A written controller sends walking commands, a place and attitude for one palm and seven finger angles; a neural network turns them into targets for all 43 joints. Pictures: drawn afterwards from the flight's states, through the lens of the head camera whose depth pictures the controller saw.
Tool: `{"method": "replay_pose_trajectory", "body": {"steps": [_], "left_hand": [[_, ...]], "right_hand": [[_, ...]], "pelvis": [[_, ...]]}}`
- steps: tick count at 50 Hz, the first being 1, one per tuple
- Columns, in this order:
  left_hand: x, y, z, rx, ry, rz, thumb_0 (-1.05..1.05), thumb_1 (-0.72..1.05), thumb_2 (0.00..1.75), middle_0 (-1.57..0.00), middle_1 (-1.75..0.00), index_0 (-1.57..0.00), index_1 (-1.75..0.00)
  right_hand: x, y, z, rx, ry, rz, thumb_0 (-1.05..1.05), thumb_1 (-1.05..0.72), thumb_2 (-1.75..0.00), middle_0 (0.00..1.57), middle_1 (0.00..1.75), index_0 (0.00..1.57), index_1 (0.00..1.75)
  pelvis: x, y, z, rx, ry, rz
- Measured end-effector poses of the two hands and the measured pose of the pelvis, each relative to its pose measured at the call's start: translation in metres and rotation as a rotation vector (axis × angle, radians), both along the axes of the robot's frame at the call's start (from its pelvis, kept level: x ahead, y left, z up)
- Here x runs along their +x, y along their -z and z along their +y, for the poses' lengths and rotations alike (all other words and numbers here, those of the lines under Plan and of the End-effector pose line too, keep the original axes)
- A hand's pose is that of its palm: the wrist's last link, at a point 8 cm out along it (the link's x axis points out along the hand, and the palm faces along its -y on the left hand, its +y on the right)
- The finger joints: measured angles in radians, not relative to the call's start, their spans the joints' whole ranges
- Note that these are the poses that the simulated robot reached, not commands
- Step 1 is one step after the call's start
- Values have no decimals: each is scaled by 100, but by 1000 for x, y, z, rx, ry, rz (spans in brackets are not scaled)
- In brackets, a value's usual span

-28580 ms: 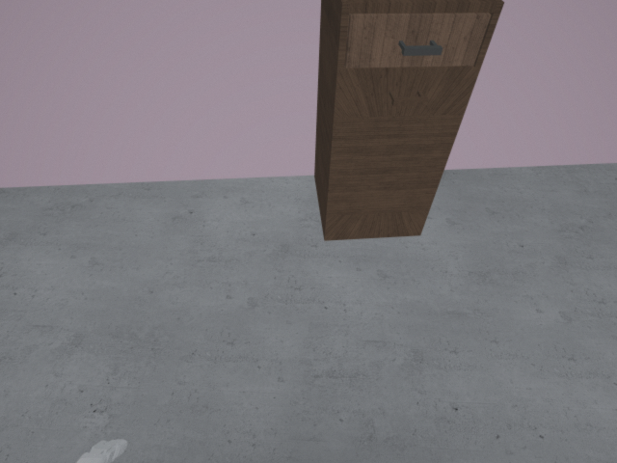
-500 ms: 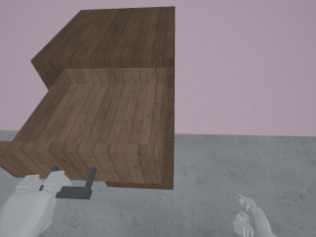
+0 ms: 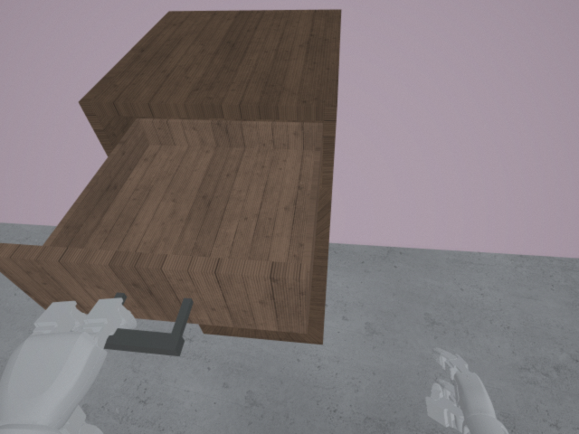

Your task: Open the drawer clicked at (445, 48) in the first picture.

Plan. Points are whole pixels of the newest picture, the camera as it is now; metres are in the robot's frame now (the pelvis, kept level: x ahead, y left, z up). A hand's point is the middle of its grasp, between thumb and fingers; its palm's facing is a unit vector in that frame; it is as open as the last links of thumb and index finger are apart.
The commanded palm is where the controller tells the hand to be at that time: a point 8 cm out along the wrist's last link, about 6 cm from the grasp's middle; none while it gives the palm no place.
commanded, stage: lift the hand off the handle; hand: left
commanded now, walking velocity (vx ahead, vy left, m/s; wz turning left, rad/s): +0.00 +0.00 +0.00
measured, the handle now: (144, 323) +0.21 +0.22 +0.08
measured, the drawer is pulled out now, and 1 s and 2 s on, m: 0.30 0.30 0.30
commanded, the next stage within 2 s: draw the hand back to the body in 1.66 s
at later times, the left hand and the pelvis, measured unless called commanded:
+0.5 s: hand (101, 357) +0.17 +0.26 +0.07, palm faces +0.05 -0.08 -1.00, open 13.5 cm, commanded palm +0.14 +0.25 +0.13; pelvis +0.00 +0.01 +0.00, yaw +1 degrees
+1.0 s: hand (70, 334) +0.17 +0.25 +0.15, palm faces +0.11 -0.04 -0.99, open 13.8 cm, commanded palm +0.13 +0.25 +0.20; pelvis +0.00 -0.01 +0.01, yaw +1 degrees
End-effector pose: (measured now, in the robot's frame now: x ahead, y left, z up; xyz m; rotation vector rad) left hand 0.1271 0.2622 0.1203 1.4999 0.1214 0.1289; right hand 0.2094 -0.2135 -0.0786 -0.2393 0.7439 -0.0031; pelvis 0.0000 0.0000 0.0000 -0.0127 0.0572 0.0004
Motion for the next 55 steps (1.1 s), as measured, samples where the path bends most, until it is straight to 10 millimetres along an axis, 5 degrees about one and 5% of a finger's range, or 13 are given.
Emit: {"method": "replay_pose_trajectory", "body": {"steps": [22,37,55], "left_hand": [[23,9,-2,-10,-28,-30,0,-49,30,-32,-120,-36,-123],[20,-44,-18,-7,-17,-101,0,-49,30,-32,-120,-36,-122],[16,-93,-14,40,-9,-99,0,-49,30,-32,-120,-32,-120]], "right_hand": [[-14,15,20,38,-11,50,1,-91,-90,20,30,20,30],[10,-5,14,50,-40,-24,1,-91,-90,20,30,20,30],[19,-21,9,46,-61,-61,1,-91,-90,20,30,20,30]], "pelvis": [[-2,3,6,-1,-13,2],[5,-6,2,4,-15,-33],[1,-15,-8,6,-27,-99]]}}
